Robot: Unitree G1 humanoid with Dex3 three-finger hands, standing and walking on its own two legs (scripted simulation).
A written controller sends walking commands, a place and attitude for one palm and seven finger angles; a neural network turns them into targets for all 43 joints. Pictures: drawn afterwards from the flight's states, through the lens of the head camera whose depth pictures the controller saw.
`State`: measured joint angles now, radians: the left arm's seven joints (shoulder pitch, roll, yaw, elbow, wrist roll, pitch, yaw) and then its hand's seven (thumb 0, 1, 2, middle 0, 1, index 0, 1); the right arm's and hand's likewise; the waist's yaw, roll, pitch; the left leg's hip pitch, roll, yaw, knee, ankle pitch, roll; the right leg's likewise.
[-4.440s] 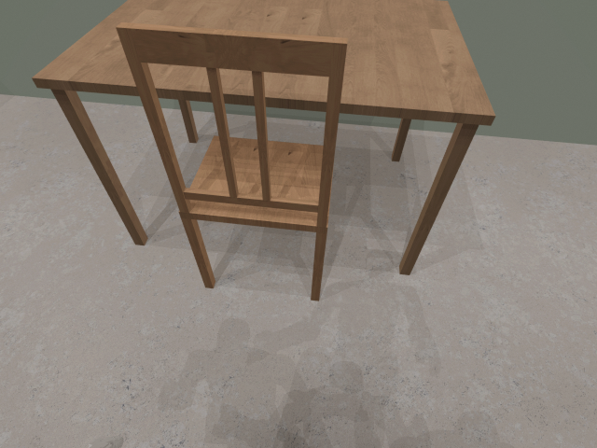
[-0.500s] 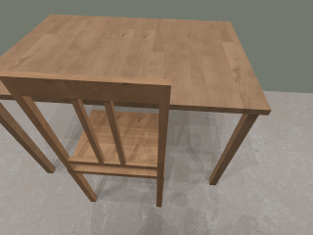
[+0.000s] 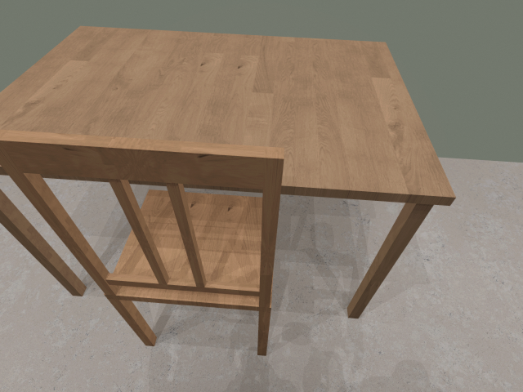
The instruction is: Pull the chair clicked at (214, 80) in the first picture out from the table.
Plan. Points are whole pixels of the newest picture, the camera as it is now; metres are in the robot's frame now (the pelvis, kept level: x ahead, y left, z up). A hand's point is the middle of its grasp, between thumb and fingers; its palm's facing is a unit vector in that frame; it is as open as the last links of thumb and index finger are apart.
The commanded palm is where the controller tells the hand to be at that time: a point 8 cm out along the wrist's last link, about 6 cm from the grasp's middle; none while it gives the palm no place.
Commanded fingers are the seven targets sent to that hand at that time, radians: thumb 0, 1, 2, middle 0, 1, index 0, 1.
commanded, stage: look again from close up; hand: left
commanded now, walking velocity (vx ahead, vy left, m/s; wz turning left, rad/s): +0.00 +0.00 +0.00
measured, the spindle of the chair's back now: (144, 238) +0.40 +0.27 -0.07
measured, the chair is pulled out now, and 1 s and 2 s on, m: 0.00 0.00 0.00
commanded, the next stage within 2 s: none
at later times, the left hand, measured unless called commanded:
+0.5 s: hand out of the picture -0.01 +0.16 -0.18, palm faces +0.04 -0.98 -0.18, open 7.4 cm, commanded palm none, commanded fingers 0.00 0.90 0.90 -0.20 -0.30 -0.20 -0.30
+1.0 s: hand out of the picture -0.02 +0.15 -0.18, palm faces +0.04 -0.98 -0.17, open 7.4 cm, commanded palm none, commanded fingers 0.00 0.90 0.90 -0.20 -0.30 -0.20 -0.30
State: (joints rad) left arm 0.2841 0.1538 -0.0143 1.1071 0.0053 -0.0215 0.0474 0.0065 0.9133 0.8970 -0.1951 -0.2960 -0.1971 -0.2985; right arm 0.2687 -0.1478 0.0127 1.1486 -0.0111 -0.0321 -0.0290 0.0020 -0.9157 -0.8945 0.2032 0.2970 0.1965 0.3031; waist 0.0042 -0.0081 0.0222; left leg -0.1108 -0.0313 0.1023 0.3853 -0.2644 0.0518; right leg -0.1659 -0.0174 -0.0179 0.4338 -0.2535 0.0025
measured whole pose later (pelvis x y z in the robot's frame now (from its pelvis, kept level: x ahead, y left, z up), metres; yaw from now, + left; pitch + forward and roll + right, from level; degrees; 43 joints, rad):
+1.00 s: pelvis -0.01 -0.01 +0.00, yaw +0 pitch -1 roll +0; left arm 0.33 0.13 -0.02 1.10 0.00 -0.02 0.05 0.00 0.90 0.90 -0.19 -0.30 -0.20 -0.30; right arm 0.31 -0.11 0.01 1.17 -0.01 -0.04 -0.03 0.00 -0.91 -0.89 0.20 0.30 0.20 0.30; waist 0.01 -0.01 0.01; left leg -0.11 -0.02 0.09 0.37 -0.25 0.04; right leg -0.16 0.00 -0.03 0.41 -0.23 -0.01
